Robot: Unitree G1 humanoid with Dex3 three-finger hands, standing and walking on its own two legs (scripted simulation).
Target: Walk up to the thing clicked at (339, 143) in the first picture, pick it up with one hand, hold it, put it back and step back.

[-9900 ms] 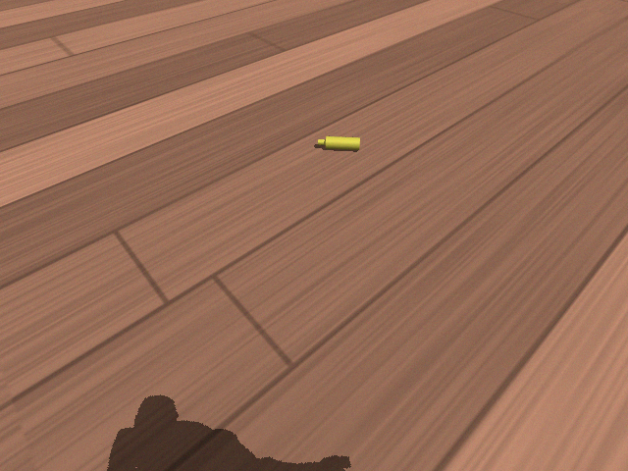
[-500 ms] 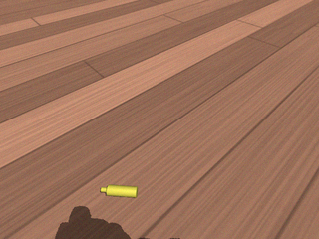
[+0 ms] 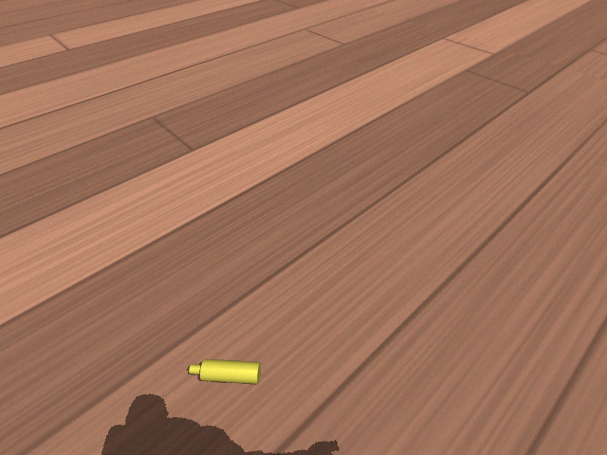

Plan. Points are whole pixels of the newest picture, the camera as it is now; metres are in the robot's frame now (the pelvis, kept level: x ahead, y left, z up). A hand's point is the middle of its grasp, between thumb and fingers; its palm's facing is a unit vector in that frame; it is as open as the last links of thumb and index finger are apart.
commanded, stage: walk up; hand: left
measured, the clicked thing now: (224, 371) +0.54 +0.29 -0.75
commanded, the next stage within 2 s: stand in 0.16 s
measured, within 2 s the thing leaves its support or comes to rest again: neither
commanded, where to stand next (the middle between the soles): +0.10 -0.01 m, yaw -3 degrees
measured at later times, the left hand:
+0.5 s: hand out of the picture +0.07 +0.24 -0.15, palm faces -0.01 -0.94 -0.34, open 7.4 cm
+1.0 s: hand out of the picture +0.04 +0.23 -0.15, palm faces -0.02 -0.94 -0.34, open 7.4 cm
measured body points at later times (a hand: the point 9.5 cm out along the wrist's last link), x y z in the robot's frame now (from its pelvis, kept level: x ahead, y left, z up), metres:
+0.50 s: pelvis -0.01 -0.01 +0.00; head +0.00 -0.01 +0.45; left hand +0.07 +0.29 -0.13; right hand +0.08 -0.31 -0.13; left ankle -0.03 +0.10 -0.75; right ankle +0.00 -0.14 -0.75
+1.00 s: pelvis -0.01 -0.02 +0.00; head +0.00 -0.03 +0.45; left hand +0.04 +0.28 -0.13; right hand +0.05 -0.32 -0.14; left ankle -0.03 +0.10 -0.75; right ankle +0.00 -0.14 -0.75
